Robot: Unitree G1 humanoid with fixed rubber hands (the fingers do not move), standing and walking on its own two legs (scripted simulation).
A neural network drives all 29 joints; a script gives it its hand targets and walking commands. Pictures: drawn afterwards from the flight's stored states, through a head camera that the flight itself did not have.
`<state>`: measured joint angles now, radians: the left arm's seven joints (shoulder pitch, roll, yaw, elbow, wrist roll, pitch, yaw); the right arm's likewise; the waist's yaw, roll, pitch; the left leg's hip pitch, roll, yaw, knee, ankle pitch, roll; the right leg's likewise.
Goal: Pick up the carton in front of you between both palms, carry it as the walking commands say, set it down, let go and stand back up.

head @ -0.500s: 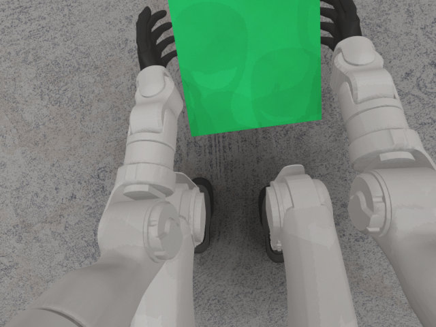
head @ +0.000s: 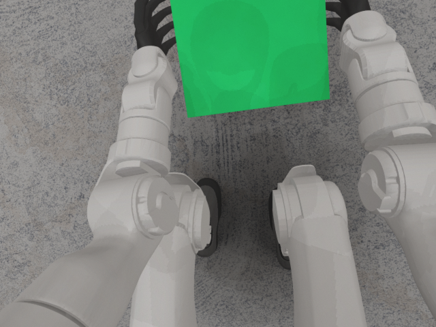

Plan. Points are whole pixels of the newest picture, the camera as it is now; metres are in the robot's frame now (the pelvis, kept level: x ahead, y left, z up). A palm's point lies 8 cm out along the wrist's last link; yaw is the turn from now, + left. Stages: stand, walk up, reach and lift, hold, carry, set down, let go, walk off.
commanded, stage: set down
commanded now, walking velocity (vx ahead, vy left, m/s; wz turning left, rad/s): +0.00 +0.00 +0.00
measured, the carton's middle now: (247, 54) +0.52 -0.04 -0.23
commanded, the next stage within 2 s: let go in 2.00 s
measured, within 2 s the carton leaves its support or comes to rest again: rests again in 0.24 s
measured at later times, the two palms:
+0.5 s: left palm (148, 42) +0.54 +0.12 -0.15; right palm (343, 15) +0.54 -0.19 -0.16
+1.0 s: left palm (135, 67) +0.51 +0.15 -0.17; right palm (384, 38) +0.50 -0.26 -0.19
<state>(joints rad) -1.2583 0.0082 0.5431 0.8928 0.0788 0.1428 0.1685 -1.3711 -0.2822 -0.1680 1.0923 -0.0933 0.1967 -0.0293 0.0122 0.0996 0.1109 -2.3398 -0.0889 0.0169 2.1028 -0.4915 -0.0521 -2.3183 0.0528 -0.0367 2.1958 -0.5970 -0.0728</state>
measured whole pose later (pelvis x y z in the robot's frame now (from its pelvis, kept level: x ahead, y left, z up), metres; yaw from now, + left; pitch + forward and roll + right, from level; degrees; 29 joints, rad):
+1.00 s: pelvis +0.00 +0.01 -0.01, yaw +1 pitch +36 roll +4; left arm -1.22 0.26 0.13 1.02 -0.29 0.02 0.16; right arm -1.26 -0.50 -0.04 1.07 0.17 0.02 0.00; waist -0.01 0.09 0.28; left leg -2.29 -0.10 0.05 2.17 -0.52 -0.04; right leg -2.25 0.04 -0.02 2.27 -0.65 -0.06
